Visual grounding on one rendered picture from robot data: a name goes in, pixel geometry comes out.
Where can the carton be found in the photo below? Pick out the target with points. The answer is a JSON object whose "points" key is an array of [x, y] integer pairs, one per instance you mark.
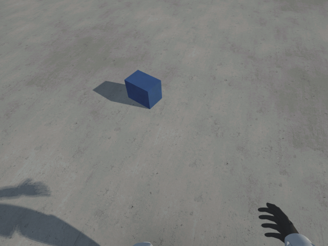
{"points": [[143, 89]]}

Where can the right robot forearm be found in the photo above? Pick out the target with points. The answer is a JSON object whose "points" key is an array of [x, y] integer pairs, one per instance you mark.
{"points": [[296, 239]]}

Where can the right robot hand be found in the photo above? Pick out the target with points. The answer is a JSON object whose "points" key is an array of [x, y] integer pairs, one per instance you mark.
{"points": [[283, 225]]}

